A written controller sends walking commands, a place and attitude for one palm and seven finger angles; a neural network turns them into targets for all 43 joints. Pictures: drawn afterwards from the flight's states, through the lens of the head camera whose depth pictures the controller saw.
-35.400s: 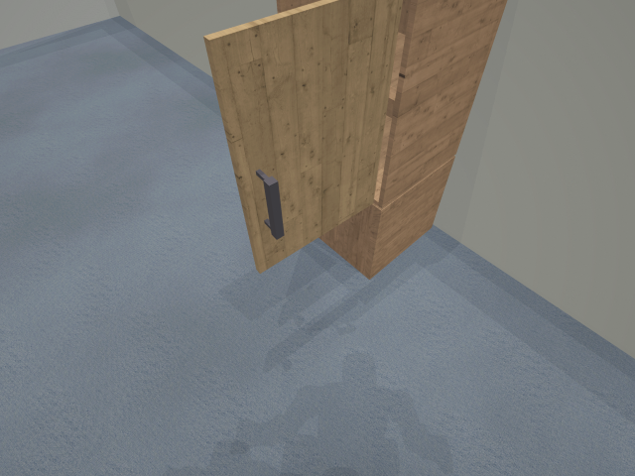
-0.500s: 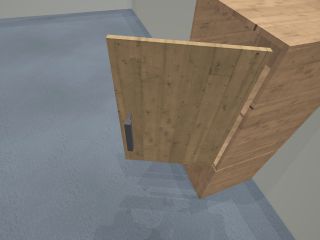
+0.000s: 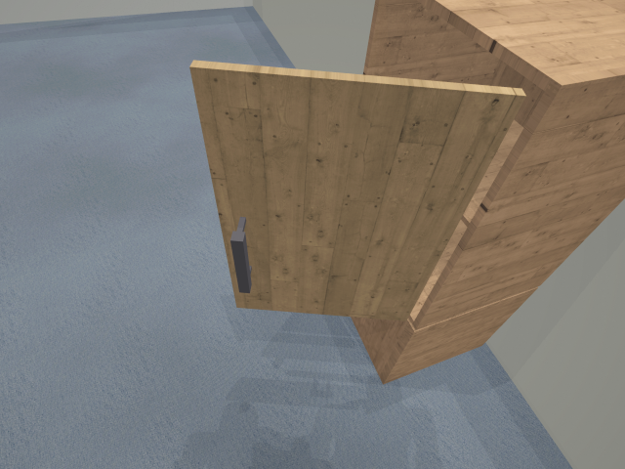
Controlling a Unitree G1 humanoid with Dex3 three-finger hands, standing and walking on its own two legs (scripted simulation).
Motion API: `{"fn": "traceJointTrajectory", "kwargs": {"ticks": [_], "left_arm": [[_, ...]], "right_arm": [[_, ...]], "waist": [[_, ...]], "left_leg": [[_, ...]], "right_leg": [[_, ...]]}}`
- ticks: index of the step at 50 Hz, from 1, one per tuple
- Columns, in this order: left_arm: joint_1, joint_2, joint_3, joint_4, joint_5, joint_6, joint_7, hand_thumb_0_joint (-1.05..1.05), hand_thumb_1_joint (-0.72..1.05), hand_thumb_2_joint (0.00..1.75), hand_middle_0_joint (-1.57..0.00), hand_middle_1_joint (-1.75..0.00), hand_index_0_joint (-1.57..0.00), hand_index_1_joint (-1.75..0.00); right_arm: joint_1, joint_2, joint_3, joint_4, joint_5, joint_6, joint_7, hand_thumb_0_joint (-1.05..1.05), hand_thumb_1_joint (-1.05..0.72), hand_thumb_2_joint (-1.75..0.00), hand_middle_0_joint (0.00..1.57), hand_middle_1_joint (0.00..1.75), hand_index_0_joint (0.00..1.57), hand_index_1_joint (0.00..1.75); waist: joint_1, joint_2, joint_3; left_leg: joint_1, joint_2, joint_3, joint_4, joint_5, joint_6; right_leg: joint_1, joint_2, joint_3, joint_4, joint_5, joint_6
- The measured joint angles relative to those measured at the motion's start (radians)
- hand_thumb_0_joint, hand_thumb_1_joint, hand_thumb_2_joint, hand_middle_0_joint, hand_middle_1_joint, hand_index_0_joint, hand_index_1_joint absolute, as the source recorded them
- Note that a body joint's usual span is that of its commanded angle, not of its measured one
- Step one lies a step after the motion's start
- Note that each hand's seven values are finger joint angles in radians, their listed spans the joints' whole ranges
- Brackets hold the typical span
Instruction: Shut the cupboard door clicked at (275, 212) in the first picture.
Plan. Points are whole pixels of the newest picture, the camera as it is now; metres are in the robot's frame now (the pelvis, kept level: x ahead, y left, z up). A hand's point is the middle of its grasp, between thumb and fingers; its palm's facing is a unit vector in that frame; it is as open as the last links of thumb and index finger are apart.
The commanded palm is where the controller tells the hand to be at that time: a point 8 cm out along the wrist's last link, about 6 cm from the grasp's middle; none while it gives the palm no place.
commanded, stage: raise the hand and make a fist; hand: left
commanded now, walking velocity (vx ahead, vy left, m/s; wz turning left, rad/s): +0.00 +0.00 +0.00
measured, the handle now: (243, 256) +0.48 +0.15 -0.10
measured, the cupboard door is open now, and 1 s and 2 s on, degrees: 66 66 66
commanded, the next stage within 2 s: bring the fist close to the handle in 1.86 s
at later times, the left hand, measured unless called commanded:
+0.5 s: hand (181, 467) +0.14 +0.17 -0.08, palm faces +0.11 -0.99 -0.05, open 5.5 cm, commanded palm +0.14 +0.22 -0.07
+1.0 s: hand (199, 425) +0.19 +0.16 -0.10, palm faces -0.07 -1.00 +0.01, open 3.4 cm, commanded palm +0.17 +0.22 -0.07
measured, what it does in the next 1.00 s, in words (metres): lowers itself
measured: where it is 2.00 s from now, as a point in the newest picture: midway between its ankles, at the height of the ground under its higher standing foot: outside the picture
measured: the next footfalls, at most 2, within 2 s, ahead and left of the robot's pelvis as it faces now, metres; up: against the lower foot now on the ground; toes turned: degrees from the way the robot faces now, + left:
none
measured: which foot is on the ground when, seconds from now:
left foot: down 0.00-1.00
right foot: down 0.00-1.00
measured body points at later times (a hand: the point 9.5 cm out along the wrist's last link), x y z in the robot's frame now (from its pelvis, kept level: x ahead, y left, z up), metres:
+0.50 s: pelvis -0.01 -0.05 -0.13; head +0.06 -0.02 +0.31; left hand +0.13 +0.22 -0.07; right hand +0.25 -0.27 -0.17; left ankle +0.05 +0.06 -0.74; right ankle +0.01 -0.13 -0.74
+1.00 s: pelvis +0.00 -0.02 -0.13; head +0.09 -0.01 +0.31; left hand +0.19 +0.22 -0.09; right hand +0.19 -0.28 -0.20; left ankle +0.05 +0.06 -0.74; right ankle +0.01 -0.13 -0.74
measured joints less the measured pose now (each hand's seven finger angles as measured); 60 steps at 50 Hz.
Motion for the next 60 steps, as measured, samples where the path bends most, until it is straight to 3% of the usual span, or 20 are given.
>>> {"fn": "traceJointTrajectory", "kwargs": {"ticks": [3,6,9,12,14,17,20,22,25,27,29,32,34,36,38,41,44,46,51,60], "left_arm": [[0.063,0.031,-0.006,-0.393,-0.083,-0.098,0.047,0.02,0.91,0.9,-0.21,-0.31,-0.22,-0.31],[-0.029,0.004,0.016,-0.498,-0.12,-0.224,0.023,0.02,0.91,0.9,-0.23,-0.34,-0.24,-0.33],[-0.087,-0.015,0.073,-0.476,-0.184,-0.42,-0.097,0.01,0.91,0.9,-0.27,-0.38,-0.27,-0.37],[-0.067,0.003,0.114,-0.454,-0.243,-0.615,-0.283,0.0,0.91,0.9,-0.31,-0.43,-0.31,-0.42],[-0.033,0.018,0.132,-0.43,-0.263,-0.686,-0.391,0.0,0.91,0.9,-0.34,-0.46,-0.35,-0.45],[0.051,0.024,0.144,-0.429,-0.292,-0.677,-0.46,0.0,0.9,0.9,-0.4,-0.52,-0.4,-0.51],[0.141,0.019,0.147,-0.51,-0.312,-0.653,-0.444,0.01,0.9,0.9,-0.45,-0.57,-0.45,-0.57],[0.18,0.026,0.147,-0.613,-0.317,-0.668,-0.42,0.02,0.9,0.9,-0.49,-0.61,-0.49,-0.61],[0.165,0.036,0.142,-0.747,-0.326,-0.712,-0.407,0.02,0.9,0.9,-0.54,-0.67,-0.54,-0.67],[0.108,0.039,0.134,-0.788,-0.33,-0.71,-0.425,0.02,0.9,0.9,-0.58,-0.71,-0.58,-0.71],[0.041,0.046,0.126,-0.786,-0.327,-0.655,-0.456,0.02,0.9,0.9,-0.61,-0.75,-0.61,-0.75],[-0.023,0.058,0.118,-0.74,-0.32,-0.491,-0.498,0.02,0.9,0.9,-0.67,-0.81,-0.67,-0.81],[-0.022,0.058,0.124,-0.72,-0.319,-0.391,-0.496,0.02,0.9,0.9,-0.7,-0.85,-0.71,-0.85],[0.008,0.05,0.143,-0.721,-0.321,-0.35,-0.463,0.02,0.9,0.9,-0.74,-0.89,-0.74,-0.89],[0.051,0.038,0.164,-0.737,-0.325,-0.373,-0.419,0.02,0.9,0.9,-0.78,-0.93,-0.78,-0.93],[0.103,0.023,0.181,-0.762,-0.328,-0.473,-0.372,0.02,0.9,0.9,-0.83,-0.99,-0.83,-0.99],[0.118,0.017,0.168,-0.757,-0.327,-0.568,-0.376,0.02,0.9,0.9,-0.88,-1.05,-0.89,-1.05],[0.105,0.017,0.142,-0.736,-0.323,-0.595,-0.397,0.02,0.9,0.9,-0.92,-1.09,-0.92,-1.09],[0.06,0.034,0.076,-0.735,-0.293,-0.555,-0.409,0.02,0.9,0.9,-1.01,-1.19,-1.02,-1.19],[0.064,0.042,0.1,-0.811,-0.268,-0.502,-0.281,0.02,0.9,0.9,-1.18,-1.37,-1.18,-1.37]], "right_arm": [[0.066,-0.011,0.024,-0.089,0.021,-0.143,-0.023,0.01,-0.9,-0.9,0.2,0.3,0.2,0.3],[0.053,-0.053,0.01,-0.178,0.017,-0.206,0.003,0.01,-0.9,-0.9,0.2,0.3,0.2,0.3],[-0.008,-0.068,-0.012,-0.258,0.005,-0.219,0.03,0.01,-0.9,-0.9,0.2,0.3,0.2,0.3],[-0.058,-0.053,-0.034,-0.346,0.004,-0.22,0.051,0.01,-0.9,-0.9,0.2,0.3,0.2,0.3],[-0.078,-0.053,-0.046,-0.404,0.009,-0.221,0.058,0.01,-0.9,-0.9,0.2,0.3,0.2,0.3],[-0.096,-0.077,-0.062,-0.477,0.013,-0.222,0.054,0.01,-0.9,-0.9,0.2,0.3,0.2,0.3],[-0.111,-0.103,-0.068,-0.507,0.008,-0.231,0.037,0.01,-0.9,-0.9,0.2,0.3,0.2,0.3],[-0.123,-0.106,-0.065,-0.499,0.003,-0.239,0.021,0.01,-0.9,-0.9,0.2,0.3,0.2,0.3],[-0.153,-0.093,-0.046,-0.465,0.002,-0.241,0.002,0.01,-0.9,-0.9,0.2,0.3,0.2,0.3],[-0.17,-0.075,-0.027,-0.45,0.006,-0.234,-0.007,0.01,-0.9,-0.9,0.2,0.3,0.2,0.3],[-0.177,-0.047,-0.01,-0.444,0.018,-0.215,-0.012,0.01,-0.9,-0.9,0.2,0.3,0.2,0.3],[-0.156,-0.004,0.008,-0.456,0.037,-0.17,-0.012,0.01,-0.9,-0.9,0.2,0.3,0.2,0.3],[-0.128,0.015,0.012,-0.466,0.042,-0.142,-0.009,0.01,-0.9,-0.9,0.2,0.3,0.2,0.3],[-0.096,0.023,0.006,-0.469,0.039,-0.126,-0.007,0.01,-0.9,-0.9,0.21,0.3,0.2,0.3],[-0.065,0.021,-0.007,-0.466,0.033,-0.123,-0.005,0.01,-0.9,-0.9,0.21,0.3,0.2,0.3],[-0.033,-0.003,-0.028,-0.451,0.025,-0.132,-0.003,0.01,-0.9,-0.9,0.21,0.3,0.2,0.3],[-0.026,-0.041,-0.04,-0.44,0.022,-0.14,-0.004,0.01,-0.9,-0.9,0.2,0.3,0.2,0.3],[-0.035,-0.063,-0.044,-0.44,0.025,-0.144,-0.008,0.01,-0.9,-0.9,0.2,0.3,0.2,0.3],[-0.065,-0.077,-0.045,-0.467,0.031,-0.15,-0.015,0.01,-0.9,-0.9,0.2,0.3,0.2,0.3],[-0.075,-0.028,-0.007,-0.522,0.028,-0.104,0.005,0.01,-0.9,-0.9,0.2,0.3,0.2,0.3]], "waist": [[0.012,-0.014,-0.046],[-0.028,0.028,-0.092],[-0.041,0.05,-0.159],[-0.03,0.014,-0.196],[-0.019,-0.013,-0.205],[0.006,-0.028,-0.209],[0.041,-0.016,-0.21],[0.067,-0.002,-0.211],[0.091,0.029,-0.214],[0.094,0.055,-0.218],[0.089,0.072,-0.221],[0.067,0.083,-0.226],[0.048,0.083,-0.229],[0.036,0.078,-0.233],[0.033,0.071,-0.237],[0.035,0.066,-0.246],[0.036,0.067,-0.254],[0.035,0.069,-0.252],[0.027,0.064,-0.239],[0.026,0.072,-0.265]], "left_leg": [[-0.024,-0.01,-0.006,0.042,-0.024,-0.018],[-0.113,-0.018,-0.035,0.155,-0.067,-0.03],[-0.273,0.001,-0.027,0.31,-0.131,-0.049],[-0.436,0.022,-0.016,0.479,-0.196,-0.057],[-0.535,0.034,-0.02,0.588,-0.241,-0.045],[-0.67,0.046,-0.043,0.736,-0.3,-0.05],[-0.773,0.054,-0.076,0.849,-0.348,-0.06],[-0.82,0.059,-0.099,0.905,-0.372,-0.067],[-0.867,0.064,-0.127,0.961,-0.396,-0.074],[-0.891,0.067,-0.137,0.98,-0.403,-0.077],[-0.906,0.07,-0.135,0.983,-0.403,-0.078],[-0.9,0.073,-0.115,0.953,-0.395,-0.075],[-0.881,0.073,-0.098,0.92,-0.388,-0.071],[-0.858,0.074,-0.082,0.89,-0.382,-0.067],[-0.839,0.075,-0.072,0.868,-0.38,-0.063],[-0.835,0.072,-0.068,0.861,-0.381,-0.056],[-0.863,0.066,-0.071,0.887,-0.387,-0.046],[-0.887,0.064,-0.073,0.912,-0.393,-0.04],[-0.922,0.066,-0.073,0.95,-0.398,-0.026],[-0.858,0.059,-0.072,0.886,-0.372,-0.015]], "right_leg": [[-0.051,0.003,-0.012,0.098,-0.071,-0.034],[-0.115,0.011,-0.028,0.166,-0.071,-0.042],[-0.269,0.025,-0.023,0.303,-0.127,-0.039],[-0.439,0.045,-0.012,0.473,-0.193,-0.051],[-0.535,0.055,-0.021,0.579,-0.238,-0.067],[-0.654,0.064,-0.05,0.708,-0.298,-0.084],[-0.736,0.072,-0.087,0.796,-0.344,-0.098],[-0.769,0.078,-0.111,0.834,-0.366,-0.105],[-0.8,0.086,-0.139,0.868,-0.386,-0.113],[-0.819,0.089,-0.149,0.879,-0.391,-0.113],[-0.836,0.092,-0.146,0.881,-0.389,-0.111],[-0.842,0.092,-0.125,0.863,-0.379,-0.102],[-0.833,0.091,-0.107,0.841,-0.371,-0.093],[-0.818,0.092,-0.09,0.818,-0.363,-0.087],[-0.804,0.094,-0.078,0.798,-0.357,-0.085],[-0.798,0.091,-0.073,0.789,-0.357,-0.083],[-0.819,0.085,-0.078,0.808,-0.364,-0.076],[-0.839,0.083,-0.082,0.828,-0.369,-0.072],[-0.868,0.083,-0.085,0.855,-0.368,-0.064],[-0.798,0.078,-0.08,0.78,-0.334,-0.047]]}}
